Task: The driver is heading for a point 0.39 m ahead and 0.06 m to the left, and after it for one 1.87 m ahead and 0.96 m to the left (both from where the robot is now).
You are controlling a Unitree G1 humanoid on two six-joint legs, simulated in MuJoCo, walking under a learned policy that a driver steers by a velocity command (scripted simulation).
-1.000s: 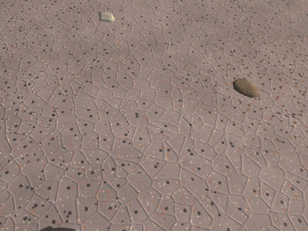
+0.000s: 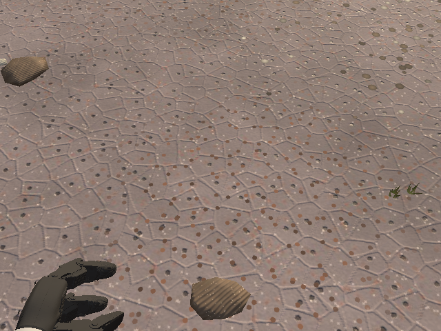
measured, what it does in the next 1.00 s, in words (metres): walks ahead, turning left: right foot, then left foot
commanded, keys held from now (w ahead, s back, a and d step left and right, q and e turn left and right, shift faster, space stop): w+e+shift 0.08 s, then w+q+shift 0.92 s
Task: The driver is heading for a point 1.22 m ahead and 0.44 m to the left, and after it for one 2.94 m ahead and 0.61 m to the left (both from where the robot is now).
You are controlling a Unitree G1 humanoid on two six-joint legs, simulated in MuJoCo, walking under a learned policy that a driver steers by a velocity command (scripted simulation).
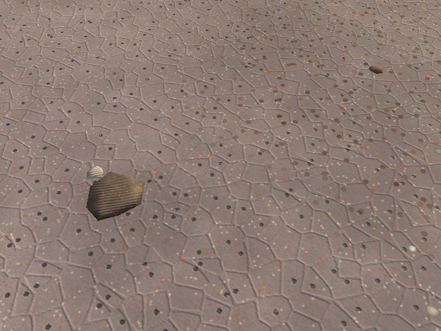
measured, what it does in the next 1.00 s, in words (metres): walks ahead, turning left: left foot, then right foot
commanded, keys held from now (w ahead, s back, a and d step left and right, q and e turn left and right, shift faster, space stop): w+q+shift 0.54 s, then w+shift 0.46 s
